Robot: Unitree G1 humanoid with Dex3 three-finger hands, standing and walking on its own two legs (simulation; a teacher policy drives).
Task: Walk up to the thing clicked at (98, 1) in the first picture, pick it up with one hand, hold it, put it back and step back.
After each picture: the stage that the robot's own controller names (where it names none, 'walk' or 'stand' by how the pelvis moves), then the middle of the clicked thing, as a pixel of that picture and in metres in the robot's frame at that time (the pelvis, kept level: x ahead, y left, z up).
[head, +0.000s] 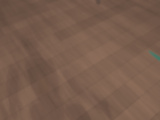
stand; (98, 0) +2.36 -0.19 -0.72
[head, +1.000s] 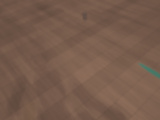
walk; (85, 16) +2.23 +0.15 -0.70
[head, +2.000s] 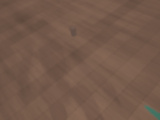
walk; (73, 31) +1.61 +0.29 -0.71
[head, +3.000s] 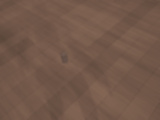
walk; (64, 57) +1.11 +0.28 -0.72
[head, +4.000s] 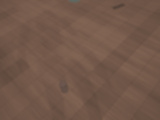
walk; (63, 87) +0.75 +0.26 -0.71
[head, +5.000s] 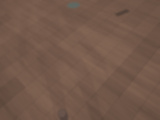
stand; (63, 115) +0.47 +0.25 -0.71
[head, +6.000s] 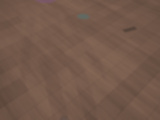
stand; out of the picture +0.48 +0.18 -0.72
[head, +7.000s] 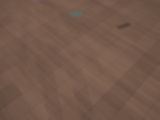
stand; out of the picture +0.42 +0.20 -0.73
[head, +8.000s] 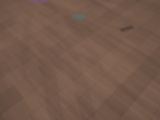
stand; out of the picture +0.39 +0.20 -0.73
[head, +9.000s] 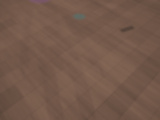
stand; out of the picture +0.40 +0.19 -0.73
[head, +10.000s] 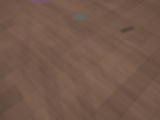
stand; out of the picture +0.40 +0.19 -0.73
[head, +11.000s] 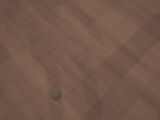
go down; (55, 94) +0.45 +0.19 -0.58
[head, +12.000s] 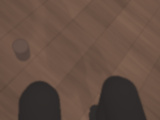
go down; (22, 50) +0.49 +0.24 -0.30
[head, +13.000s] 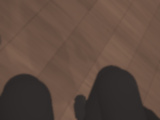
close in; out of the picture +0.49 +0.26 -0.26
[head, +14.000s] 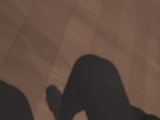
close; out of the picture +0.47 +0.29 -0.23
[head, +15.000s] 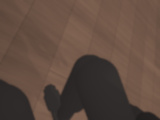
lift; out of the picture +0.46 +0.29 -0.24
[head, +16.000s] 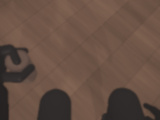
lift; (22, 68) +0.36 +0.22 -0.07
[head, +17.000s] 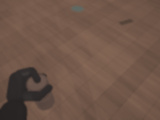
hold; (41, 92) +0.32 +0.17 +0.00
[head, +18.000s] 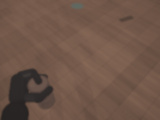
hold; (42, 93) +0.32 +0.17 -0.01
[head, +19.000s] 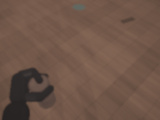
hold; (43, 92) +0.32 +0.17 -0.01
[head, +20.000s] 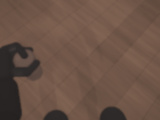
crouch; (29, 66) +0.41 +0.19 -0.08
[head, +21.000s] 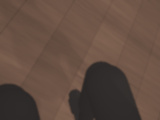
lower; out of the picture +0.49 +0.27 -0.18
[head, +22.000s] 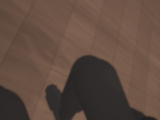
lower; out of the picture +0.45 +0.30 -0.24
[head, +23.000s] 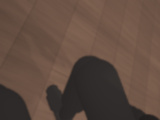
lower; out of the picture +0.45 +0.30 -0.24
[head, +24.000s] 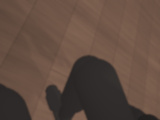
lower; out of the picture +0.45 +0.29 -0.24
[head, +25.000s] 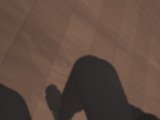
lower; out of the picture +0.45 +0.29 -0.24
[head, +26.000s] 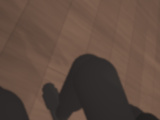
open; out of the picture +0.45 +0.29 -0.24
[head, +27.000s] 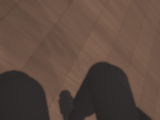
stand; out of the picture +0.45 +0.27 -0.25
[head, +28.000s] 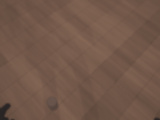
stand; (52, 103) +0.42 +0.18 -0.59
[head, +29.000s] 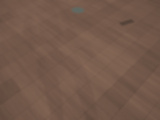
stand; out of the picture +0.40 +0.19 -0.66
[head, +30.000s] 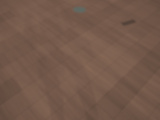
stand; out of the picture +0.39 +0.18 -0.67
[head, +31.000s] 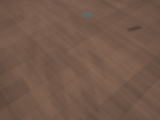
stand; out of the picture +0.41 +0.17 -0.71
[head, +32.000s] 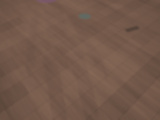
stand; out of the picture +0.40 +0.19 -0.73
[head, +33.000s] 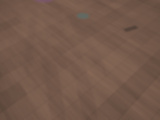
stand; out of the picture +0.39 +0.19 -0.73
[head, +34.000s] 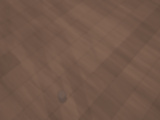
walk; (62, 96) +0.50 +0.15 -0.71
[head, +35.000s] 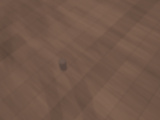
walk; (62, 64) +0.82 +0.25 -0.69
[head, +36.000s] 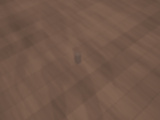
stand; (77, 57) +1.06 +0.14 -0.70
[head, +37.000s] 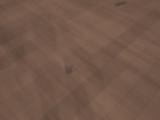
stand; (68, 68) +0.99 +0.19 -0.72
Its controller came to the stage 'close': yes
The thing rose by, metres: 0.69
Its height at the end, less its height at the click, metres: +0.00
